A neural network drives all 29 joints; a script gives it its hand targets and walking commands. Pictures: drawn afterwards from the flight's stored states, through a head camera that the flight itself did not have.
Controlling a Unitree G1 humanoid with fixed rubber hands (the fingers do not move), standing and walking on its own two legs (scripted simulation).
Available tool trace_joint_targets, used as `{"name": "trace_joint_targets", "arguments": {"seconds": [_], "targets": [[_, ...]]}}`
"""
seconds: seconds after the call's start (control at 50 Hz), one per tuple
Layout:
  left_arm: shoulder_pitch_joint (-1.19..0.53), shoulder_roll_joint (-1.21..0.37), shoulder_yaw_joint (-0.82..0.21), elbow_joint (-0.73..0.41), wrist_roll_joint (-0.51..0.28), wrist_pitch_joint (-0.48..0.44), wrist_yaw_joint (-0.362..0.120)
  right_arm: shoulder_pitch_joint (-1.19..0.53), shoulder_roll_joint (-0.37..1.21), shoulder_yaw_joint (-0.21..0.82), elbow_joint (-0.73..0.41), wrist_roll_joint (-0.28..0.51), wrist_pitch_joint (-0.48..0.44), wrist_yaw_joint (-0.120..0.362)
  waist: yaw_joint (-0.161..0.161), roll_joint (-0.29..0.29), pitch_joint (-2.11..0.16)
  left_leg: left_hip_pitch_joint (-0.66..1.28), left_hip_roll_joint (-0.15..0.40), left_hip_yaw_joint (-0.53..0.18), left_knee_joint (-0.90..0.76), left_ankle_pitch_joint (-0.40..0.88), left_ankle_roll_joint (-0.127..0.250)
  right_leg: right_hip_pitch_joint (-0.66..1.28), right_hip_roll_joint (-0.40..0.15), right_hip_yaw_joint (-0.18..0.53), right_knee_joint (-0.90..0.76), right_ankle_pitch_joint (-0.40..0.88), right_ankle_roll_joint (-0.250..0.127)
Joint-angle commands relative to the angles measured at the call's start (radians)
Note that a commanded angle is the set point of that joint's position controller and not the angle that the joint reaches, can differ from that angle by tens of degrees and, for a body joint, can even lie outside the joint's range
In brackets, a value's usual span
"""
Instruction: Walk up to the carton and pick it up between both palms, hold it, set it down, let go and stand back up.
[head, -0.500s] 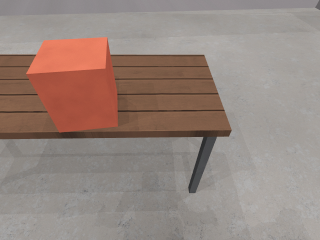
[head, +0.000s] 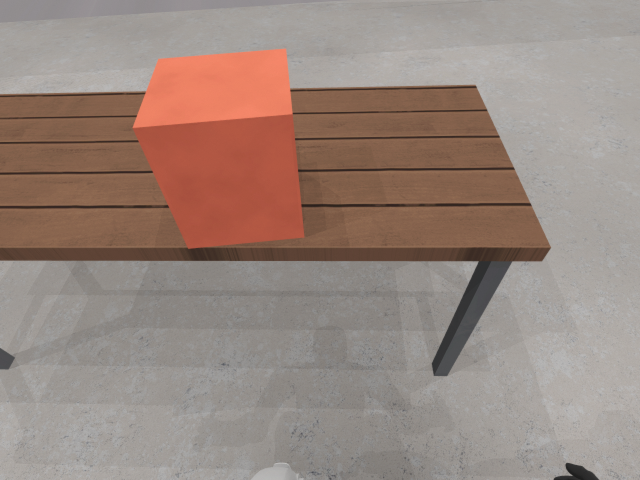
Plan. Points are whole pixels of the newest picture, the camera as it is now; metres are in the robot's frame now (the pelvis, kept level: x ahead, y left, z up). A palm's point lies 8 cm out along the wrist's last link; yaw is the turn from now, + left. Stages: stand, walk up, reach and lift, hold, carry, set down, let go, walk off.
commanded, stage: walk up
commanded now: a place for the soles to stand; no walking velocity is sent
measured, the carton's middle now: (235, 152) +0.64 +0.15 +0.06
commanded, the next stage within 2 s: none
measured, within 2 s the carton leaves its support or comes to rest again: neither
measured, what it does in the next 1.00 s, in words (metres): steps on the spot: right foot, then left foot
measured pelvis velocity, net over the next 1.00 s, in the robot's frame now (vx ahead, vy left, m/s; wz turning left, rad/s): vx -0.03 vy -0.01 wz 0.00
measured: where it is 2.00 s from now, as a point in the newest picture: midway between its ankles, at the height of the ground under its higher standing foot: outside the picture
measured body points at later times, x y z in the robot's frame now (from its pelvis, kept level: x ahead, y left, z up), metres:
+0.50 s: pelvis -0.02 +0.00 +0.01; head +0.01 +0.01 +0.46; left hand +0.00 +0.35 -0.11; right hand +0.08 -0.32 -0.09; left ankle +0.06 +0.11 -0.69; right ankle +0.01 -0.14 -0.69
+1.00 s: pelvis -0.03 -0.01 +0.02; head +0.00 -0.01 +0.46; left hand +0.09 +0.32 -0.09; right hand +0.07 -0.33 -0.09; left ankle -0.06 +0.11 -0.69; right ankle +0.02 -0.14 -0.69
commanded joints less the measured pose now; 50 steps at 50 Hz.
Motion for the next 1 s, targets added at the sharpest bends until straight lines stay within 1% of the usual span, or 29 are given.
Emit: {"name": "trace_joint_targets", "arguments": {"seconds": [0.0, 0.04, 0.06, 0.1, 0.3, 0.34, 0.36, 0.38, 0.4, 0.42, 0.44, 0.46, 0.48, 0.5, 0.52, 0.54, 0.58, 0.66, 0.68, 0.7, 0.74, 0.76, 0.8, 0.82, 0.84, 0.86, 0.92, 0.94, 0.98], "targets": [[0.046, 0.244, 0.059, -0.026, 0.001, 0.02, -0.001, -0.057, -0.262, -0.091, -0.095, -0.013, -0.008, -0.005, -0.015, 0.162, 0.11, -0.081, 0.256, -0.511, -0.778, -0.29, 0.088, -0.247, 0.056, -0.012, 0.33, -0.089, -0.079], [0.042, 0.214, 0.049, 0.019, -0.009, 0.045, -0.023, -0.043, -0.222, -0.084, -0.08, -0.011, -0.021, -0.011, -0.005, 0.144, 0.174, -0.119, 0.164, -0.422, -0.773, -0.419, 0.031, -0.237, 0.075, 0.012, 0.315, 0.021, -0.072], [0.043, 0.196, 0.045, 0.035, -0.012, 0.052, -0.03, -0.042, -0.223, -0.084, -0.076, -0.008, -0.031, -0.011, -0.008, 0.21, 0.165, -0.104, 0.157, -0.399, -0.78, -0.445, 0.038, -0.212, 0.084, 0.023, 0.317, 0.058, -0.07], [0.076, 0.215, 0.049, 0.056, 0.008, 0.06, -0.039, -0.04, -0.226, -0.086, -0.083, 0.002, -0.043, -0.009, -0.005, 0.208, 0.084, -0.02, 0.153, -0.423, -0.79, -0.47, 0.019, -0.181, 0.102, 0.013, 0.302, 0.092, -0.067], [0.026, 0.211, 0.033, 0.058, 0.013, 0.037, -0.059, 0.055, -0.194, -0.095, -0.068, 0.006, -0.052, -0.018, -0.054, 0.136, -0.096, 0.35, 0.169, -0.359, -0.607, -0.23, 0.107, -0.207, 0.047, 0.01, -0.008, -0.054, -0.052], [0.047, 0.187, 0.027, 0.064, 0.008, 0.023, -0.059, 0.035, -0.201, -0.091, -0.081, -0.003, -0.048, -0.019, -0.034, 0.139, -0.112, 0.314, 0.211, -0.36, -0.56, -0.126, 0.18, -0.175, 0.025, -0.047, -0.113, -0.094, -0.056], [0.063, 0.187, 0.03, 0.067, 0.007, 0.013, -0.055, 0.018, -0.201, -0.087, -0.077, -0.001, -0.046, -0.017, -0.022, 0.182, -0.096, 0.275, 0.207, -0.328, -0.539, -0.047, 0.188, -0.146, 0.016, -0.085, -0.15, -0.096, -0.062], [0.089, 0.195, 0.028, 0.07, 0.012, 0.009, -0.054, -0.019, -0.208, -0.088, -0.081, -0.002, -0.044, -0.017, -0.006, 0.132, -0.119, 0.235, 0.223, -0.325, -0.522, 0.013, 0.179, -0.069, 0.02, -0.113, -0.18, -0.079, -0.072], [0.119, 0.181, 0.028, 0.09, 0.011, 0.002, -0.051, -0.061, -0.208, -0.085, -0.084, 0.0, -0.041, -0.016, 0.026, 0.157, -0.1, 0.142, 0.197, -0.255, -0.467, 0.066, 0.179, 0.013, 0.028, -0.145, -0.265, 0.05, -0.074], [0.184, 0.169, 0.032, 0.112, 0.007, -0.001, -0.052, -0.088, -0.204, -0.08, -0.082, 0.012, -0.036, -0.02, 0.063, 0.138, -0.129, 0.07, 0.194, -0.212, -0.411, 0.087, 0.161, 0.112, 0.031, -0.155, -0.341, 0.211, -0.091], [0.183, 0.189, 0.038, 0.109, 0.023, -0.001, -0.057, -0.094, -0.195, -0.08, -0.088, 0.021, -0.031, -0.019, 0.055, 0.064, -0.123, 0.031, 0.164, -0.169, -0.348, 0.026, 0.117, 0.111, 0.048, -0.127, -0.346, 0.226, -0.109], [0.168, 0.209, 0.038, 0.084, 0.026, 0.0, -0.058, -0.083, -0.147, -0.069, -0.093, 0.038, -0.026, -0.022, 0.047, -0.072, -0.111, -0.006, 0.102, -0.116, -0.248, -0.025, 0.077, 0.056, -0.026, 0.042, -0.405, 0.214, -0.15], [0.115, 0.241, 0.045, 0.068, 0.029, 0.0, -0.061, -0.054, -0.121, -0.064, -0.076, 0.037, -0.02, -0.023, 0.018, -0.159, -0.069, -0.03, 0.012, -0.052, -0.135, -0.095, 0.033, -0.014, -0.113, 0.277, -0.53, 0.056, -0.186], [0.042, 0.288, 0.058, 0.03, 0.036, -0.002, -0.06, -0.055, -0.131, -0.076, -0.065, 0.026, -0.013, -0.024, 0.029, -0.192, -0.06, 0.001, -0.052, 0.002, 0.069, -0.168, 0.011, -0.135, -0.261, 0.5, -0.662, -0.151, -0.266], [-0.03, 0.316, 0.06, 0.012, 0.036, -0.005, -0.059, -0.029, -0.144, -0.079, -0.042, 0.023, -0.008, -0.03, 0.016, -0.159, -0.017, -0.014, -0.049, -0.089, 0.134, -0.181, 0.025, -0.18, -0.294, 0.559, -0.686, -0.154, -0.291], [-0.079, 0.289, 0.055, -0.002, 0.037, -0.005, -0.063, 0.028, -0.164, -0.073, -0.022, 0.025, -0.011, -0.03, -0.007, -0.232, -0.011, 0.014, -0.034, -0.091, 0.118, -0.172, 0.024, -0.178, -0.267, 0.501, -0.655, -0.135, -0.298], [-0.062, 0.249, 0.049, 0.005, 0.031, -0.005, -0.068, 0.043, -0.157, -0.075, -0.014, 0.03, -0.015, -0.026, 0.0, -0.286, -0.003, -0.009, -0.039, -0.058, 0.124, -0.108, 0.033, -0.123, -0.196, 0.372, -0.609, 0.035, -0.231], [-0.105, 0.218, 0.045, -0.021, 0.029, 0.009, -0.071, 0.091, -0.158, -0.067, -0.006, 0.027, -0.017, -0.029, 0.009, -0.328, -0.07, 0.054, -0.038, -0.016, 0.117, -0.115, 0.013, -0.096, -0.12, 0.264, -0.538, 0.164, -0.239], [-0.108, 0.222, 0.047, -0.025, 0.03, 0.01, -0.071, 0.079, -0.139, -0.057, 0.0, 0.028, -0.019, -0.026, 0.024, -0.392, -0.047, 0.07, -0.033, 0.002, 0.047, -0.144, 0.024, -0.082, -0.135, 0.249, -0.526, 0.175, -0.239], [-0.125, 0.207, 0.034, -0.026, 0.031, 0.018, -0.074, 0.088, -0.141, -0.061, -0.003, 0.031, -0.026, -0.027, 0.008, -0.38, -0.062, 0.123, -0.029, 0.011, -0.018, -0.161, 0.014, -0.13, -0.132, 0.251, -0.53, 0.135, -0.247], [-0.162, 0.214, 0.03, -0.022, 0.034, 0.032, -0.081, 0.122, -0.127, -0.057, 0.025, 0.026, -0.043, -0.022, -0.026, -0.344, -0.051, 0.308, -0.017, 0.045, -0.309, -0.054, 0.028, -0.224, -0.087, 0.185, -0.49, 0.013, -0.194], [-0.165, 0.18, 0.027, -0.019, 0.024, 0.04, -0.083, 0.138, -0.141, -0.062, 0.029, 0.013, -0.053, -0.023, -0.039, -0.284, -0.051, 0.336, -0.007, -0.011, -0.419, -0.104, 0.038, -0.225, -0.082, 0.152, -0.443, -0.084, -0.158], [-0.155, 0.133, 0.011, -0.012, 0.016, 0.042, -0.085, 0.093, -0.215, -0.076, 0.011, -0.007, -0.076, -0.032, -0.019, -0.125, -0.038, 0.272, 0.154, -0.357, -0.573, -0.274, 0.103, -0.233, 0.027, 0.047, -0.23, -0.07, -0.098], [-0.149, 0.155, 0.022, -0.019, 0.001, 0.037, -0.085, 0.04, -0.24, -0.064, -0.016, -0.005, -0.08, -0.036, 0.0, -0.077, -0.009, 0.161, 0.23, -0.458, -0.637, -0.299, 0.151, -0.173, 0.069, -0.013, -0.162, -0.017, -0.078], [-0.168, 0.167, 0.022, -0.01, 0.007, 0.033, -0.088, 0.022, -0.244, -0.068, -0.012, 0.0, -0.085, -0.036, 0.015, -0.109, 0.04, 0.108, 0.263, -0.49, -0.625, -0.141, 0.167, -0.125, 0.072, -0.033, -0.159, 0.04, -0.063], [-0.123, 0.172, 0.025, 0.014, 0.011, 0.017, -0.087, -0.027, -0.245, -0.061, -0.011, 0.01, -0.088, -0.033, 0.052, -0.087, 0.018, 0.093, 0.281, -0.45, -0.576, 0.038, 0.188, -0.045, 0.05, -0.058, -0.223, 0.114, -0.066], [-0.098, 0.185, 0.027, 0.026, 0.01, -0.009, -0.092, -0.042, -0.174, -0.04, -0.014, 0.019, -0.097, -0.03, 0.058, -0.058, -0.174, 0.127, 0.086, -0.13, -0.375, 0.418, 0.054, 0.235, -0.024, 0.01, -0.367, 0.513, -0.104], [-0.113, 0.211, 0.025, 0.015, 0.016, -0.014, -0.09, -0.037, -0.155, -0.043, -0.02, 0.032, -0.091, -0.033, 0.039, -0.083, -0.193, 0.146, 0.049, -0.086, -0.306, 0.406, 0.02, 0.225, -0.073, 0.104, -0.364, 0.607, -0.148], [-0.125, 0.207, 0.028, 0.023, 0.011, -0.014, -0.085, 0.001, -0.127, -0.044, -0.006, 0.028, -0.087, -0.035, 0.027, -0.036, -0.245, 0.185, 0.011, -0.034, -0.236, 0.326, 0.021, 0.23, -0.142, 0.188, -0.349, 0.684, -0.22]]}}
